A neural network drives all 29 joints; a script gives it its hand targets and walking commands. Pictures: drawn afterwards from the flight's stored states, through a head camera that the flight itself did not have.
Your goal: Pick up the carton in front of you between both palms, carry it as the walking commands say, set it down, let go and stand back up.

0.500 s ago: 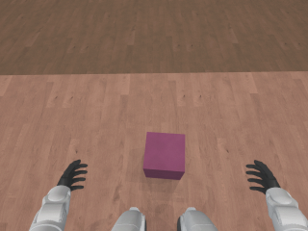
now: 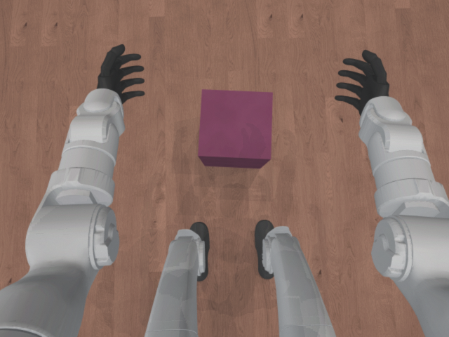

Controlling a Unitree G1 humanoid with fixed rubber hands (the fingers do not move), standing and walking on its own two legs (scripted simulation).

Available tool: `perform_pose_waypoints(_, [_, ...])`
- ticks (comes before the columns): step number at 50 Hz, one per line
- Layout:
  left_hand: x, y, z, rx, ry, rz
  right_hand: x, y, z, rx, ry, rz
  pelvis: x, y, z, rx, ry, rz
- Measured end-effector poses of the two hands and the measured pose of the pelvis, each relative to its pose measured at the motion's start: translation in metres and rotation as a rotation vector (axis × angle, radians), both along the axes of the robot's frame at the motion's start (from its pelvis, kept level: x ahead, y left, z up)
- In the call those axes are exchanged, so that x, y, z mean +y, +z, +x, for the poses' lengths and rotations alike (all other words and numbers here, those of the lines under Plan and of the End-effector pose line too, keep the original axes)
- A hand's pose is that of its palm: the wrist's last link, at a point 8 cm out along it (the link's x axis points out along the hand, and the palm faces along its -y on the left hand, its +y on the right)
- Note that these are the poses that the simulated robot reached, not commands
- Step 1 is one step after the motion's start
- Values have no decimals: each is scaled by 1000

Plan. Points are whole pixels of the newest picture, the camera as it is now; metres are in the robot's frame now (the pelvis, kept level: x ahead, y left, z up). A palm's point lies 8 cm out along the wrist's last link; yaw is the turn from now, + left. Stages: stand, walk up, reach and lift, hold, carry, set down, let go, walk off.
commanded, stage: reach and lift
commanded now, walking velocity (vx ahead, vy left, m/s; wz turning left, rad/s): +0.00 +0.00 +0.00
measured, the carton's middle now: (234, 133) +0.53 -0.02 -0.54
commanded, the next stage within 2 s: none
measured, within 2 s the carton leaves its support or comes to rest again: leaves its support in 1.96 s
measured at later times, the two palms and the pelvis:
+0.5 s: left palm (154, 98) +0.55 +0.17 -0.24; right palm (323, 105) +0.52 -0.21 -0.23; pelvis +0.04 +0.00 -0.08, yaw -1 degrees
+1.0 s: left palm (173, 123) +0.55 +0.16 -0.44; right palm (296, 129) +0.52 -0.20 -0.44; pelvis -0.03 +0.00 -0.27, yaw -2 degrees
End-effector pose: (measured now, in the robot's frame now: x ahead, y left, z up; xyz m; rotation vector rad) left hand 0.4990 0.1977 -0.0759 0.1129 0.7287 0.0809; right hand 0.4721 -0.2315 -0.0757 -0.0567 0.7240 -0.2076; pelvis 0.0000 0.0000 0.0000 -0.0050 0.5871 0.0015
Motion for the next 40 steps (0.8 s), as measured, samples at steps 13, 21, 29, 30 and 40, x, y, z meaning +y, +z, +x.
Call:
perform_pose_waypoints(13, [-27,-44,69,-72,-22,-40,20,-43,66,-83,-8,22,3,-18,13,189,-1,-1])
perform_pose_waypoints(21, [-27,-111,60,-39,4,-37,23,-109,58,-44,-10,27,2,-46,35,322,-6,-1])
perform_pose_waypoints(29, [-32,-208,51,-36,-5,-22,12,-203,44,-35,-43,10,2,-120,29,379,-16,-8])
perform_pose_waypoints(30, [-32,-219,51,-42,-8,-18,10,-214,44,-40,-43,7,2,-131,26,376,-17,-8])
perform_pose_waypoints(40, [-29,-300,47,-54,4,-21,14,-301,42,-44,-30,23,2,-225,-10,234,-23,0])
